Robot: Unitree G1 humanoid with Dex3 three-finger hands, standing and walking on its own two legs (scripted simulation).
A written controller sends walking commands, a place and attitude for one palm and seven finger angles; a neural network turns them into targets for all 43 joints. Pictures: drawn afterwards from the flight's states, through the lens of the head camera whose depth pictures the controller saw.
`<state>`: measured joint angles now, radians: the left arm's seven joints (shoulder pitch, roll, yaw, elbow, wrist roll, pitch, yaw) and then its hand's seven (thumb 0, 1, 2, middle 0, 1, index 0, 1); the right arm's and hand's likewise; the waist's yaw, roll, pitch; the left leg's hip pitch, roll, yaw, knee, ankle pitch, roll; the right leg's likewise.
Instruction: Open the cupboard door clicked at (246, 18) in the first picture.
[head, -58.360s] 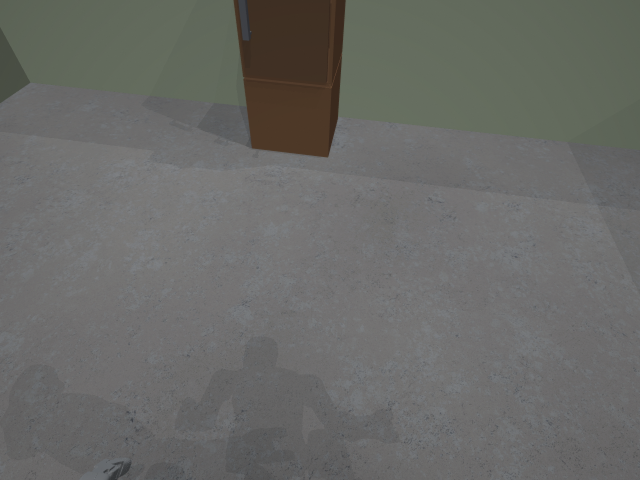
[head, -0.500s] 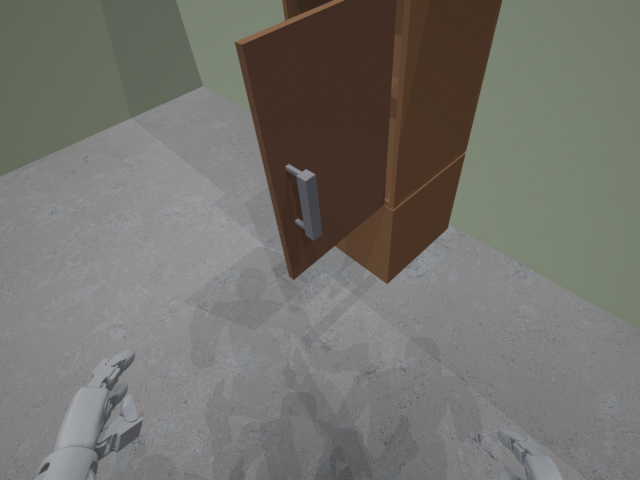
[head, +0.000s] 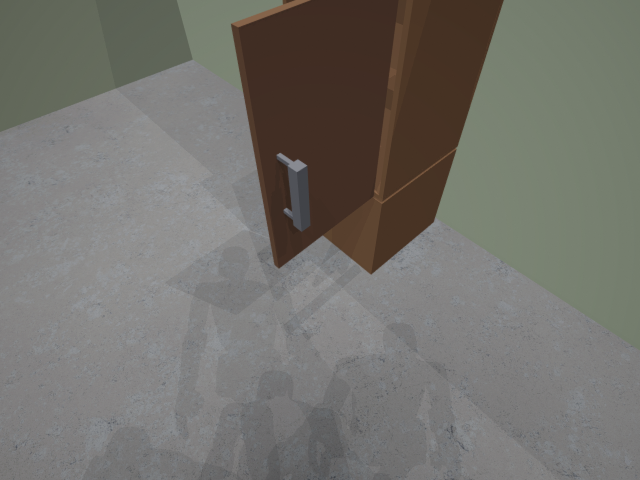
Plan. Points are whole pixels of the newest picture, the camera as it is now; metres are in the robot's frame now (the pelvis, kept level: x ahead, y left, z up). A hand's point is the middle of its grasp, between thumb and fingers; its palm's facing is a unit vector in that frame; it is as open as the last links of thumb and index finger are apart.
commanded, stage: let the arm hang, fingers relaxed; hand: left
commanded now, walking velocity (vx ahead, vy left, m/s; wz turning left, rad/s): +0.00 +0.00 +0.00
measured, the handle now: (292, 192) +0.66 +0.10 -0.09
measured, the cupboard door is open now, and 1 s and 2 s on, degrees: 92 92 92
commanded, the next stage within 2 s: look to check the result in 0.46 s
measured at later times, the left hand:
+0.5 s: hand out of the picture +0.04 +0.16 -0.17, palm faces +0.01 -0.98 -0.20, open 7.3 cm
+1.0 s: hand out of the picture +0.04 +0.16 -0.17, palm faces +0.02 -0.97 -0.22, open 7.3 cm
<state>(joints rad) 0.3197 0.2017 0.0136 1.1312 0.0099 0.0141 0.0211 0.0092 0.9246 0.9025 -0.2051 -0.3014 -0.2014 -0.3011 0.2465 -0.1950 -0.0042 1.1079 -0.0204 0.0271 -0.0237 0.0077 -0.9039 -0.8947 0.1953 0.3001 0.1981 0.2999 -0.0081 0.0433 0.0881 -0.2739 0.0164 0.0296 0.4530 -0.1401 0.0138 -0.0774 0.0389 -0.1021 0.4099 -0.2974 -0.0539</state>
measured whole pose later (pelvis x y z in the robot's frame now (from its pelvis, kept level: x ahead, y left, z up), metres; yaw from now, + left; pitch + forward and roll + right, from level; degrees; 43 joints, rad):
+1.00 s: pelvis +0.04 -0.02 +0.00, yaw -1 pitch -2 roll +1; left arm 0.28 0.15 0.02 1.13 0.01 -0.01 0.04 0.01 0.91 0.90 -0.20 -0.30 -0.20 -0.30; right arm 0.21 -0.18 0.00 1.14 -0.02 0.00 -0.04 0.00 -0.90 -0.89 0.19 0.30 0.20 0.30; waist 0.00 0.01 0.07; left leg -0.20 0.02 0.05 0.42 -0.19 -0.01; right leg 0.00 0.04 -0.08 0.36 -0.33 -0.06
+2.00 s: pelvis +0.04 -0.02 +0.00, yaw -1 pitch -2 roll +1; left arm 0.26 0.17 0.01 1.14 0.01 -0.01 0.03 0.01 0.91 0.90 -0.20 -0.30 -0.20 -0.30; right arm 0.21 -0.19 0.00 1.15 -0.02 0.00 -0.04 0.00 -0.90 -0.89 0.20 0.30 0.20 0.30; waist -0.01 0.01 0.07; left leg -0.19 0.02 0.05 0.40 -0.18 -0.01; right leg 0.01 0.04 -0.07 0.33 -0.31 -0.06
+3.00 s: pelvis +0.03 -0.01 -0.01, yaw -9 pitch +0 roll +1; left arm 0.25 0.19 0.06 1.04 0.02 0.05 0.01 0.01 0.91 0.90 -0.20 -0.30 -0.20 -0.30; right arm 0.19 -0.20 -0.04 1.05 -0.03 0.03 -0.05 0.00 -0.90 -0.89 0.20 0.30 0.20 0.30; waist 0.01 0.00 0.10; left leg -0.28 0.08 0.16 0.55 -0.26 -0.01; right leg -0.17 0.07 0.03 0.56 -0.38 -0.06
